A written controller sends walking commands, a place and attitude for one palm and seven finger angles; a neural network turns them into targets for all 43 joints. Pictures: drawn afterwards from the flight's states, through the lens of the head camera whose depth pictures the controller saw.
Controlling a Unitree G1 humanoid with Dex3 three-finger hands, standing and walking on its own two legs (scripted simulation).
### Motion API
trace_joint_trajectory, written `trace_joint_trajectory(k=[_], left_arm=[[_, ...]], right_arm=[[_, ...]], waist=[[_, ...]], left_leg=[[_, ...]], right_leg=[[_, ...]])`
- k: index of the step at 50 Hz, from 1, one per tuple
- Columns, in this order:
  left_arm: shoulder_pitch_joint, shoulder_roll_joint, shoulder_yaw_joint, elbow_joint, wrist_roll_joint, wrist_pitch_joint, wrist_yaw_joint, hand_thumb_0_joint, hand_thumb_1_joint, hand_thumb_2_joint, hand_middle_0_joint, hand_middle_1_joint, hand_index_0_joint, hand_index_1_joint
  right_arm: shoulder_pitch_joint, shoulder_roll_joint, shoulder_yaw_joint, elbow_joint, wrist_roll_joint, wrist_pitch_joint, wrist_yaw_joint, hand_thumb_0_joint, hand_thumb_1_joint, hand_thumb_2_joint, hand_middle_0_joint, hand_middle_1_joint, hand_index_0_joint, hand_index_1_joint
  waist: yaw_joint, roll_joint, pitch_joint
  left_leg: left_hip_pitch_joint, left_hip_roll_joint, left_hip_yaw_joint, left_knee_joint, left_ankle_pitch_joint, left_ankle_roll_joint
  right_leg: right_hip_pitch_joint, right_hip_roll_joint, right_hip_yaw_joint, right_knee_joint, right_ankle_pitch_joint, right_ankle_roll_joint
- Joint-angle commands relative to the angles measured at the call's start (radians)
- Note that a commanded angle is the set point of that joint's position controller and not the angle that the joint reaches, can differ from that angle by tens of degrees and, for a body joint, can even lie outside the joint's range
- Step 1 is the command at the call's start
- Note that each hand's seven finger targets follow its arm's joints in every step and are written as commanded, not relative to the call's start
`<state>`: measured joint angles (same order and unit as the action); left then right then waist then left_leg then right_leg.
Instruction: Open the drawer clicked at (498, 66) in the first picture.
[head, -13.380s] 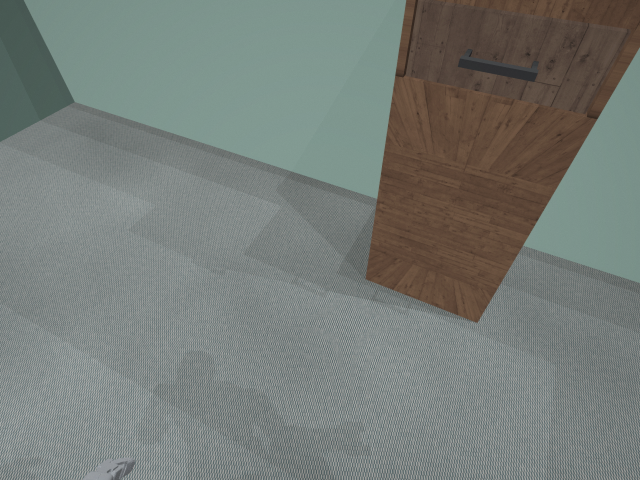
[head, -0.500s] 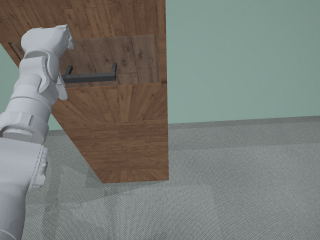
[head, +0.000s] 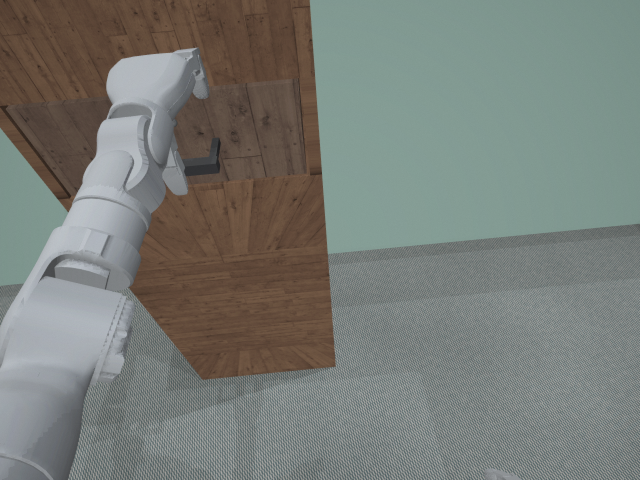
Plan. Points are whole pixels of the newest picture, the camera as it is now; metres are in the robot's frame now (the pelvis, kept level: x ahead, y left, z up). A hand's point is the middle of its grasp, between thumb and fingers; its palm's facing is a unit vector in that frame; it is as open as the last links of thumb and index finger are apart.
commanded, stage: move the hooked fingers above the handle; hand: left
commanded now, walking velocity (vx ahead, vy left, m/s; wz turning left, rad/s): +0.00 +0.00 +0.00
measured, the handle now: (168, 159) +0.52 +0.22 +0.14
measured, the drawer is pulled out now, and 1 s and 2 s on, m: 0.00 0.00 0.00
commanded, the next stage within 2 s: none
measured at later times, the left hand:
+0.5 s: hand (156, 136) +0.48 +0.20 +0.20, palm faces +0.10 -0.07 -0.99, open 14.0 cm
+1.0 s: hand (128, 179) +0.46 +0.25 +0.15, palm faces -0.13 +0.02 -0.99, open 13.8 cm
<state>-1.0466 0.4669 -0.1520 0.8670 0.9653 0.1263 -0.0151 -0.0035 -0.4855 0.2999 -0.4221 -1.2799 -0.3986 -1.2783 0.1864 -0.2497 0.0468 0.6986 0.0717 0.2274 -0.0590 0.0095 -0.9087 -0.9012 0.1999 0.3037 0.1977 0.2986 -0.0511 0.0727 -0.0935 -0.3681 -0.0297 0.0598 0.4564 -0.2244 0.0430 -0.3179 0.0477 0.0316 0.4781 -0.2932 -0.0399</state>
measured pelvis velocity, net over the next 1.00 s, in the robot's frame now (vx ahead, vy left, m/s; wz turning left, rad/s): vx -0.02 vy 0.00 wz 0.02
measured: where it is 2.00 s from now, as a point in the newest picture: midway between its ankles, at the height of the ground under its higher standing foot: outside the picture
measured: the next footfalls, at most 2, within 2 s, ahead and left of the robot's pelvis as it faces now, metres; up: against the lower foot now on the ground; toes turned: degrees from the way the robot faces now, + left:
none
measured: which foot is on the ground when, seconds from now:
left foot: down 0.00-1.00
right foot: down 0.00-1.00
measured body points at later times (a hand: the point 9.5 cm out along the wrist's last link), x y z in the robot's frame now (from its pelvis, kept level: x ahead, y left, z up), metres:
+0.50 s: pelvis +0.00 +0.00 +0.00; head +0.04 -0.01 +0.44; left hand +0.47 +0.20 +0.26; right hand +0.08 -0.27 -0.13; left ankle +0.00 +0.09 -0.74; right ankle -0.04 -0.09 -0.74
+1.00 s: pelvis -0.02 +0.00 -0.01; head +0.03 -0.01 +0.44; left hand +0.46 +0.24 +0.21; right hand +0.03 -0.28 -0.13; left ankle +0.00 +0.09 -0.74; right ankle -0.04 -0.09 -0.74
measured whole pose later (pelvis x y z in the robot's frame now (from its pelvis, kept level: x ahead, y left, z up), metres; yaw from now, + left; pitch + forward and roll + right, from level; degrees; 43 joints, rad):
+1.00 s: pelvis -0.02 +0.00 -0.01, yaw +1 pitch +9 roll +0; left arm -1.01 0.64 -0.14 0.95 0.98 -0.02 -0.16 0.00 -0.49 0.30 -0.32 -1.21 -0.32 -1.21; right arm 0.35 -0.30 -0.03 0.65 0.07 0.16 -0.09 0.01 -0.91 -0.90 0.20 0.30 0.20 0.30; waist -0.08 0.04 -0.06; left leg -0.47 -0.02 0.04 0.54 -0.23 0.05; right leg -0.39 0.06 0.00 0.53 -0.29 -0.04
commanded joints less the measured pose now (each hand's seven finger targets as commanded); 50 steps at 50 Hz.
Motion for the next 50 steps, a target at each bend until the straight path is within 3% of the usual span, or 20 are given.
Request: trace_joint_trajectory(k=[1, 3, 5, 6, 7, 10, 11, 12, 14, 16, 19, 22, 24, 27, 29, 32, 40, 44, 46, 50], left_arm=[[-0.292, 0.488, 0.178, 0.012, 0.029, 0.133, -0.051, 0.0, -0.5, 0.3, -0.3, -1.2, -0.3, -1.2], [-0.261, 0.48, 0.152, 0.043, 0.033, 0.107, -0.096, 0.0, -0.5, 0.3, -0.3, -1.2, -0.3, -1.2], [-0.284, 0.476, 0.141, 0.009, 0.036, 0.051, -0.138, 0.0, -0.5, 0.3, -0.3, -1.2, -0.3, -1.2], [-0.301, 0.449, 0.119, -0.023, 0.031, 0.016, -0.158, 0.0, -0.5, 0.3, -0.3, -1.2, -0.3, -1.2], [-0.322, 0.446, 0.119, -0.067, 0.028, -0.024, -0.17, 0.0, -0.5, 0.3, -0.3, -1.2, -0.3, -1.2], [-0.453, 0.334, 0.041, -0.31, -0.005, -0.166, -0.184, 0.0, -0.5, 0.3, -0.3, -1.2, -0.3, -1.2], [-0.514, 0.255, -0.025, -0.423, -0.032, -0.21, -0.187, 0.0, -0.5, 0.3, -0.3, -1.2, -0.3, -1.2], [-0.543, 0.295, 0.02, -0.497, -0.05, -0.246, -0.172, 0.0, -0.5, 0.3, -0.3, -1.2, -0.3, -1.2], [-0.576, 0.262, 0.011, -0.555, -0.093, -0.291, -0.142, 0.0, -0.5, 0.3, -0.3, -1.2, -0.3, -1.2], [-0.582, 0.221, -0.012, -0.504, -0.136, -0.285, -0.106, 0.0, -0.5, 0.3, -0.3, -1.2, -0.3, -1.2], [-0.534, 0.289, 0.076, -0.34, -0.131, -0.214, -0.034, 0.0, -0.5, 0.3, -0.3, -1.2, -0.3, -1.2], [-0.52, 0.363, 0.136, -0.163, -0.084, -0.11, 0.034, 0.0, -0.5, 0.3, -0.3, -1.2, -0.3, -1.2], [-0.511, 0.388, 0.144, -0.081, -0.031, -0.033, 0.055, 0.0, -0.5, 0.3, -0.3, -1.2, -0.3, -1.2], [-0.463, 0.463, 0.175, 0.032, 0.038, 0.047, 0.034, 0.0, -0.5, 0.3, -0.3, -1.2, -0.3, -1.2], [-0.427, 0.437, 0.144, 0.081, 0.052, 0.077, 0.0, 0.0, -0.5, 0.3, -0.3, -1.2, -0.3, -1.2], [-0.392, 0.473, 0.151, 0.129, 0.055, 0.079, -0.039, 0.0, -0.5, 0.3, -0.3, -1.2, -0.3, -1.2], [-0.389, 0.463, 0.122, 0.114, 0.064, -0.009, -0.094, 0.0, -0.5, 0.3, -0.3, -1.2, -0.3, -1.2], [-0.433, 0.441, 0.116, 0.011, 0.051, -0.086, -0.096, 0.0, -0.5, 0.3, -0.3, -1.2, -0.3, -1.2], [-0.517, 0.371, 0.075, -0.105, 0.018, -0.146, -0.097, 0.0, -0.5, 0.3, -0.3, -1.2, -0.3, -1.2], [-0.67, 0.333, 0.063, -0.387, -0.027, -0.253, -0.061, 0.0, -0.5, 0.3, -0.3, -1.2, -0.3, -1.2]], right_arm=[[-0.06, -0.164, -0.046, -0.145, 0.006, -0.013, -0.032, 0.0, -0.9, -0.9, 0.2, 0.3, 0.2, 0.3], [-0.037, -0.175, -0.046, -0.155, 0.011, -0.015, -0.045, 0.0, -0.9, -0.9, 0.2, 0.3, 0.2, 0.3], [-0.014, -0.181, -0.056, -0.163, 0.011, -0.025, -0.052, 0.0, -0.9, -0.9, 0.2, 0.3, 0.2, 0.3], [-0.01, -0.178, -0.062, -0.174, 0.01, -0.032, -0.053, 0.0, -0.9, -0.9, 0.2, 0.3, 0.2, 0.3], [0.005, -0.178, -0.067, -0.178, 0.01, -0.04, -0.053, 0.0, -0.9, -0.9, 0.2, 0.3, 0.2, 0.3], [0.053, -0.16, -0.097, -0.177, -0.003, -0.065, -0.044, 0.0, -0.9, -0.9, 0.2, 0.3, 0.2, 0.3], [0.06, -0.149, -0.106, -0.182, -0.004, -0.077, -0.041, 0.0, -0.9, -0.9, 0.2, 0.3, 0.2, 0.3], [0.08, -0.15, -0.117, -0.167, -0.009, -0.088, -0.04, 0.0, -0.9, -0.9, 0.2, 0.3, 0.2, 0.3], [0.119, -0.149, -0.127, -0.139, -0.012, -0.112, -0.037, 0.0, -0.9, -0.9, 0.2, 0.3, 0.2, 0.3], [0.138, -0.152, -0.126, -0.105, -0.011, -0.133, -0.027, 0.0, -0.9, -0.9, 0.2, 0.3, 0.2, 0.3], [0.143, -0.168, -0.118, -0.063, -0.004, -0.134, -0.009, 0.0, -0.9, -0.9, 0.2, 0.3, 0.2, 0.3], [0.129, -0.181, -0.097, -0.041, -0.005, -0.124, 0.013, 0.0, -0.9, -0.9, 0.2, 0.3, 0.2, 0.3], [0.11, -0.179, -0.088, -0.051, -0.012, -0.112, 0.022, 0.0, -0.9, -0.9, 0.2, 0.3, 0.2, 0.3], [0.091, -0.184, -0.078, -0.076, -0.015, -0.082, 0.019, 0.0, -0.9, -0.9, 0.2, 0.3, 0.2, 0.3], [0.072, -0.182, -0.073, -0.096, -0.007, -0.063, 0.006, 0.0, -0.9, -0.9, 0.2, 0.3, 0.2, 0.3], [0.056, -0.188, -0.066, -0.115, 0.001, -0.049, -0.017, 0.0, -0.9, -0.9, 0.2, 0.3, 0.2, 0.3], [0.079, -0.175, -0.062, -0.157, 0.005, -0.058, -0.043, 0.0, -0.9, -0.9, 0.2, 0.3, 0.2, 0.3], [0.114, -0.173, -0.079, -0.168, 0.003, -0.077, -0.043, 0.0, -0.9, -0.9, 0.2, 0.3, 0.2, 0.3], [0.136, -0.166, -0.098, -0.164, 0.001, -0.094, -0.039, 0.0, -0.9, -0.9, 0.2, 0.3, 0.2, 0.3], [0.191, -0.158, -0.135, -0.133, -0.016, -0.128, -0.032, 0.0, -0.9, -0.9, 0.2, 0.3, 0.2, 0.3]], waist=[[0.066, -0.255, -0.293], [0.041, -0.284, -0.21], [0.019, -0.246, -0.19], [0.011, -0.24, -0.202], [0.002, -0.182, -0.22], [-0.032, -0.017, -0.323], [-0.05, 0.009, -0.362], [-0.046, 0.078, -0.401], [-0.053, 0.121, -0.432], [-0.067, 0.06, -0.4], [-0.045, 0.002, -0.322], [-0.014, -0.027, -0.289], [0.005, -0.036, -0.32], [0.023, -0.121, -0.38], [0.012, -0.209, -0.311], [0.006, -0.259, -0.245], [-0.011, -0.148, -0.183], [-0.026, -0.114, -0.251], [-0.051, -0.096, -0.311], [-0.062, 0.099, -0.494]], left_leg=[[0.048, 0.004, -0.004, -0.018, 0.297, 0.013], [0.019, 0.006, -0.005, -0.025, 0.222, 0.017], [0.024, 0.007, -0.008, -0.021, 0.184, 0.02], [0.039, 0.005, -0.005, -0.013, 0.188, 0.024], [0.054, 0.005, -0.008, -0.008, 0.19, 0.026], [0.196, -0.001, -0.027, 0.035, 0.265, 0.032], [0.251, -0.006, -0.034, 0.052, 0.294, 0.039], [0.31, -0.005, -0.045, 0.061, 0.316, 0.038], [0.393, -0.003, -0.067, 0.077, 0.363, 0.032], [0.389, 0.001, -0.075, 0.085, 0.367, 0.031], [0.287, -0.001, -0.077, 0.059, 0.309, 0.013], [0.168, -0.001, -0.072, 0.033, 0.298, -0.005], [0.127, 0.001, -0.06, 0.035, 0.32, -0.009], [0.078, 0.007, -0.046, 0.042, 0.344, 0.0], [0.033, 0.006, -0.034, 0.032, 0.288, 0.007], [-0.012, 0.007, -0.025, 0.012, 0.201, 0.012], [-0.006, 0.019, -0.024, 0.012, 0.081, 0.008], [0.029, 0.023, -0.029, 0.034, 0.096, 0.015], [0.094, 0.024, -0.039, 0.051, 0.132, 0.023], [0.333, 0.018, -0.072, 0.095, 0.283, 0.025]], right_leg=[[0.273, -0.062, 0.003, -0.038, 0.473, 0.033], [0.224, -0.064, 0.005, -0.055, 0.411, 0.041], [0.187, -0.065, 0.012, -0.064, 0.364, 0.041], [0.189, -0.068, 0.019, -0.064, 0.374, 0.04], [0.177, -0.066, 0.023, -0.059, 0.372, 0.037], [0.115, -0.052, 0.032, -0.052, 0.398, 0.022], [0.098, -0.05, 0.037, -0.053, 0.4, 0.019], [0.064, -0.039, 0.035, -0.053, 0.377, 0.013], [-0.011, -0.025, 0.012, -0.044, 0.334, 0.005], [-0.033, -0.022, 0.002, -0.051, 0.322, 0.006], [-0.048, -0.011, -0.024, -0.051, 0.28, 0.003], [-0.015, -0.012, -0.038, -0.035, 0.269, -0.006], [0.029, -0.015, -0.036, -0.02, 0.301, -0.006], [0.141, -0.029, -0.019, -0.003, 0.394, 0.004], [0.133, -0.034, -0.02, -0.016, 0.379, 0.017], [0.131, -0.045, -0.008, -0.038, 0.316, 0.028], [0.036, -0.044, 0.001, -0.049, 0.146, 0.022], [0.031, -0.042, 0.011, -0.039, 0.156, 0.021], [0.016, -0.038, 0.014, -0.039, 0.176, 0.02], [-0.066, -0.013, 0.008, -0.023, 0.233, 0.005]])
